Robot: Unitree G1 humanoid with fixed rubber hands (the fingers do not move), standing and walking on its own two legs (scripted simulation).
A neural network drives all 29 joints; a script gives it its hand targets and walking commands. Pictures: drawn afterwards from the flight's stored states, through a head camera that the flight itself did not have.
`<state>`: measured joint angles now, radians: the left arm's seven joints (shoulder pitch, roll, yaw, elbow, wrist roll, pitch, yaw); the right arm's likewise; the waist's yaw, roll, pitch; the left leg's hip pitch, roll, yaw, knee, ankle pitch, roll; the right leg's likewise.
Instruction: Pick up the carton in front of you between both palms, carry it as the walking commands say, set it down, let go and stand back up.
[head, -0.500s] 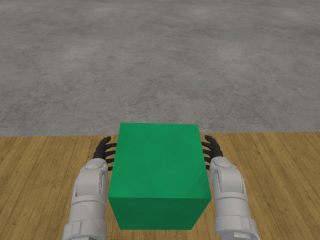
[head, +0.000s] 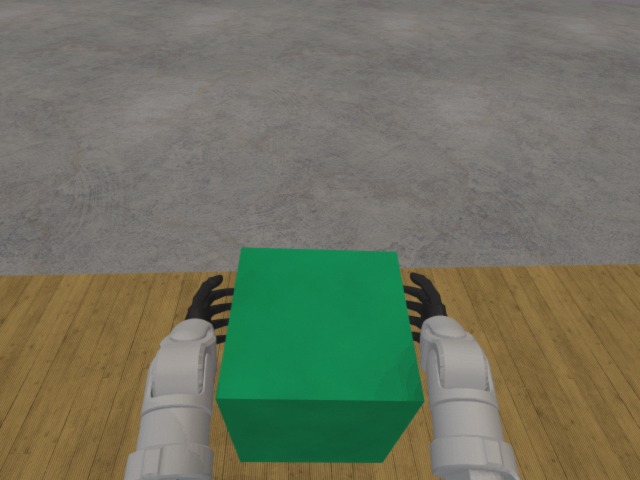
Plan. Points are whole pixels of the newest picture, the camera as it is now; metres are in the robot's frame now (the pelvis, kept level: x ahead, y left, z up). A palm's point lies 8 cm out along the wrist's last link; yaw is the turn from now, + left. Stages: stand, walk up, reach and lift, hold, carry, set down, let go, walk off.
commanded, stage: hold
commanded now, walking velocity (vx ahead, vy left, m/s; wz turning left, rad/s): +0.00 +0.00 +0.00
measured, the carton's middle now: (315, 360) +0.28 +0.00 -0.02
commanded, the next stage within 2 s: carry in 0.50 s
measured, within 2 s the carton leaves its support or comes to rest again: neither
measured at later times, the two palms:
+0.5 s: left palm (200, 333) +0.28 +0.15 +0.05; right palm (432, 329) +0.28 -0.15 +0.05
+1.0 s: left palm (211, 247) +0.40 +0.15 +0.08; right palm (416, 245) +0.41 -0.15 +0.08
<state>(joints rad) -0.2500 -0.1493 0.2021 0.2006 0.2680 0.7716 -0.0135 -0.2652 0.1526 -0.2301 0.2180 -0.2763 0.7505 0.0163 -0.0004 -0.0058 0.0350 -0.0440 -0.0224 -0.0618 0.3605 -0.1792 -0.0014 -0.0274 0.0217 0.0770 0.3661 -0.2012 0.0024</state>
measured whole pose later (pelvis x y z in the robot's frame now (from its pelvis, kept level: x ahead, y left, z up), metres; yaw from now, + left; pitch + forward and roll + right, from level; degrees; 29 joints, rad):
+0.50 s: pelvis +0.00 +0.00 +0.00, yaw +0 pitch -7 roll +0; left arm -0.25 -0.15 0.20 0.19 0.26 0.77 -0.01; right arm -0.26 0.15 -0.22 0.21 -0.27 0.76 0.01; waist 0.00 -0.01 0.03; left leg -0.07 -0.02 -0.06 0.38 -0.18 0.00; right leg -0.05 0.02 0.08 0.38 -0.21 0.00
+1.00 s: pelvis +0.14 +0.00 -0.01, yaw -2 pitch +5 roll +2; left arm -0.13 -0.13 0.12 -0.34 0.10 1.16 0.09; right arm -0.16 0.14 -0.10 -0.28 -0.11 1.12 -0.08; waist 0.01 -0.04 -0.15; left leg -0.35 0.00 0.22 0.44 -0.16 0.04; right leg -0.20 -0.06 -0.02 0.61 -0.44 0.00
